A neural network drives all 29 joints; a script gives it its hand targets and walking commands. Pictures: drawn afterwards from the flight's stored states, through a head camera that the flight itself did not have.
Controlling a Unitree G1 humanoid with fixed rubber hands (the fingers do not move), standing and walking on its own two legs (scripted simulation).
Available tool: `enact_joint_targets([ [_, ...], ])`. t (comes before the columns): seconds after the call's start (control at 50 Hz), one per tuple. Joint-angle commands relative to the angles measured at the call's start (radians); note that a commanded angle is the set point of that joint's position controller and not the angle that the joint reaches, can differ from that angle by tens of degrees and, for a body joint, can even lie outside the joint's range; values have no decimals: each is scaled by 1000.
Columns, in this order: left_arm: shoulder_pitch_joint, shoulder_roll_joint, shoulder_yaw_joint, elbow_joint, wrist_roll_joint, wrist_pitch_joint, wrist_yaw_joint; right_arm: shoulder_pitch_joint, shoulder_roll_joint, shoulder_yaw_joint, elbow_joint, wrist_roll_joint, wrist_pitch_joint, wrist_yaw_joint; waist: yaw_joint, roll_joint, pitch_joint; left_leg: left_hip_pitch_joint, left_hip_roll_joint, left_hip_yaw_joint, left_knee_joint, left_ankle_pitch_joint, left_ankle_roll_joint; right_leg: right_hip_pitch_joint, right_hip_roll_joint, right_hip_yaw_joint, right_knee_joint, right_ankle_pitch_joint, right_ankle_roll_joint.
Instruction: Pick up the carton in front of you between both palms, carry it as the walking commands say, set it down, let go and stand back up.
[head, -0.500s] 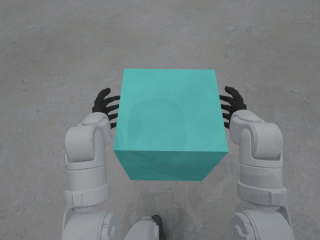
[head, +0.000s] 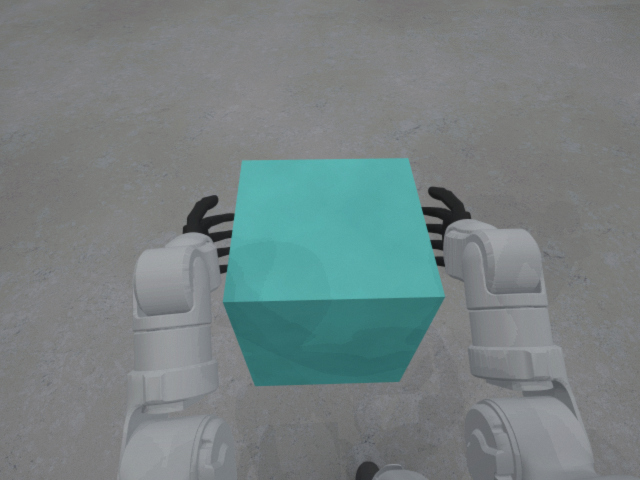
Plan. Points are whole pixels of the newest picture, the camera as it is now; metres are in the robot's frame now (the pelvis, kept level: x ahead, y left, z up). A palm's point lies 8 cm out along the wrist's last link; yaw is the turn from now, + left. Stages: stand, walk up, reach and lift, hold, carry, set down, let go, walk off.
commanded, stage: carry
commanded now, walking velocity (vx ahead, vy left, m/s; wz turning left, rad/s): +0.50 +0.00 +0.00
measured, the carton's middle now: (326, 279) +0.38 -0.01 +0.03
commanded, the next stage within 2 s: none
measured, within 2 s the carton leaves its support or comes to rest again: neither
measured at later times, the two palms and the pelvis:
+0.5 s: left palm (205, 115) +0.63 +0.15 +0.14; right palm (391, 104) +0.64 -0.14 +0.13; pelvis +0.28 -0.01 +0.00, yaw +1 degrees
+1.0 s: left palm (240, 68) +0.86 +0.11 +0.10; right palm (385, 67) +0.85 -0.18 +0.09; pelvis +0.58 -0.03 +0.00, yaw +0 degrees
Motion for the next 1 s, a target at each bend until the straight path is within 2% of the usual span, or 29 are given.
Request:
enact_joint_targets([
  [0.0,-634,-1068,-640,39,-398,-21,-235,-685,1099,627,-55,439,-28,277,65,109,-508,104,138,7,280,894,7,497,35,-72,-161,126,-41],
  [0.02,-608,-1069,-620,67,-398,-25,-246,-708,1096,625,-45,440,-32,280,92,5,-572,-105,115,3,448,508,-13,731,-163,164,-81,231,-64],
  [0.04,-647,-1040,-599,87,-384,-34,-247,-719,1150,621,-17,442,-30,282,94,-238,-671,-461,-20,-24,701,-52,-46,1045,-403,555,-43,346,-239],
  [0.06,-615,-1075,-603,104,-400,-42,-251,-720,1133,611,-23,433,-35,279,112,-248,-643,-607,-27,-89,847,-136,-33,1034,-391,645,-99,179,-283],
  [0.08,-641,-1104,-606,68,-418,-51,-257,-753,1145,618,-44,440,-42,275,114,-204,-578,-655,12,-111,850,-104,-16,970,-339,568,-115,136,-243],
  [0.1,-694,-1128,-620,17,-445,-57,-262,-776,1155,619,-73,448,-50,266,104,-101,-539,-651,39,-110,803,-41,-19,901,-316,493,-133,162,-205],
  [0.12,-754,-1151,-642,-35,-475,-62,-265,-789,1161,622,-100,449,-56,256,93,-66,-504,-630,63,-105,739,3,-26,828,-300,429,-158,192,-177],
  [0.16,-810,-1164,-679,-124,-509,-64,-256,-801,1172,637,-167,452,-61,232,83,-77,-514,-555,70,-89,644,40,-38,762,-274,354,-199,150,-152],
  [0.2,-814,-1163,-693,-172,-527,-62,-253,-774,1159,647,-205,444,-63,210,84,-102,-524,-551,68,-65,578,53,-46,759,-262,300,-211,163,-160],
  [0.28,-789,-1114,-711,-231,-537,-44,-253,-749,1110,671,-277,420,-57,176,102,-115,-518,-615,68,-26,448,154,-55,820,-238,220,-181,316,-165],
  [0.42,-617,-1035,-693,-159,-476,8,-265,-629,1030,665,-242,372,-1,188,128,-137,-433,-539,13,52,111,359,-29,871,-186,107,-111,538,-116],
  [0.46,-572,-1039,-687,-128,-457,19,-271,-594,1033,655,-218,367,17,208,106,-154,-419,-382,-21,103,-33,398,-12,828,-164,53,-39,647,-76],
  [0.48,-558,-1047,-687,-116,-453,24,-275,-571,1041,651,-203,364,23,218,66,-134,-451,-182,-33,135,-116,474,-1,740,-146,-4,63,647,-42],
  [0.5,-547,-1053,-688,-109,-446,28,-279,-545,1048,647,-192,364,28,231,44,-96,-490,55,32,82,-104,497,16,575,-132,-23,173,479,-6],
  [0.52,-535,-1055,-692,-107,-442,34,-285,-517,1048,632,-188,362,33,242,28,29,-564,278,243,-173,-14,636,52,375,-107,-29,357,97,21],
  [0.54,-540,-1099,-693,-107,-449,43,-291,-520,1030,628,-170,344,27,247,35,284,-623,551,421,-524,-32,662,214,17,27,12,566,-383,56],
  [0.56,-524,-1104,-691,-112,-440,44,-294,-469,1067,630,-164,344,27,254,27,269,-582,548,420,-573,-83,605,232,-119,33,80,693,-494,42],
  [0.58,-508,-1134,-699,-122,-442,42,-297,-457,1098,633,-201,343,25,261,29,202,-540,510,394,-490,-93,631,207,-161,-3,99,704,-469,30],
  [0.6,-484,-1158,-704,-145,-445,35,-299,-455,1128,645,-245,348,23,267,37,90,-510,447,380,-422,-116,633,168,-146,-41,114,636,-399,31],
  [0.62,-461,-1179,-713,-176,-444,27,-299,-462,1155,666,-298,358,19,272,40,50,-470,367,364,-361,-149,623,140,-118,-67,110,548,-350,37],
  [0.64,-437,-1193,-726,-207,-440,20,-296,-459,1171,684,-348,365,14,275,43,63,-462,329,347,-307,-176,597,118,-77,-76,103,463,-325,47],
  [0.7,-302,-1201,-767,-310,-409,-6,-279,-367,1167,736,-490,378,1,282,44,109,-462,309,310,-193,-207,594,115,-25,-49,45,311,-307,73],
  [0.76,-166,-1153,-815,-411,-371,-22,-264,-239,1117,782,-580,382,-6,295,43,148,-428,303,269,-101,-205,639,96,-12,-40,-5,166,-195,81],
  [0.86,17,-1085,-842,-467,-373,2,-277,2,1059,786,-562,355,7,311,39,170,-348,259,216,26,-123,946,43,107,6,-85,-31,13,68],
  [0.9,50,-1058,-844,-457,-379,13,-291,27,1027,788,-554,346,15,313,52,140,-343,197,180,87,10,929,-2,283,38,-136,-177,149,58],
  [0.92,58,-1045,-842,-449,-376,18,-298,39,1010,790,-545,341,19,313,56,105,-353,103,167,100,87,859,-40,435,20,-136,-225,249,48],
  [0.94,69,-1025,-833,-433,-372,24,-305,39,988,788,-533,337,21,313,64,56,-385,-25,151,100,192,640,-84,612,-99,-31,-193,480,37],
  [0.96,86,-1010,-821,-405,-362,26,-310,9,980,796,-538,344,31,313,80,-136,-482,-239,100,72,380,166,-108,875,-324,199,-42,943,-64],
  [0.98,123,-1005,-802,-349,-355,19,-311,24,982,801,-521,349,41,313,88,-234,-547,-373,28,13,496,-159,-112,969,-404,333,-81,930,-195],
])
